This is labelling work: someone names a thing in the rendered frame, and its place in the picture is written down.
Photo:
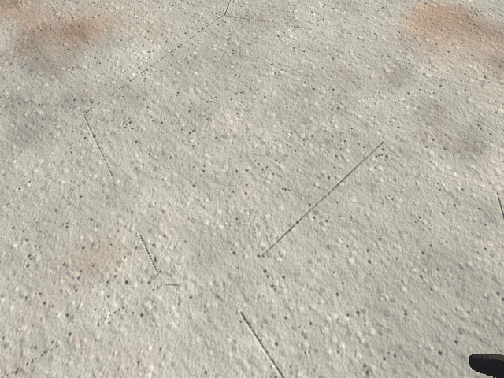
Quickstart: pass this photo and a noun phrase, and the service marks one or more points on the right robot hand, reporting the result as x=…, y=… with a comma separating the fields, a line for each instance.
x=489, y=364

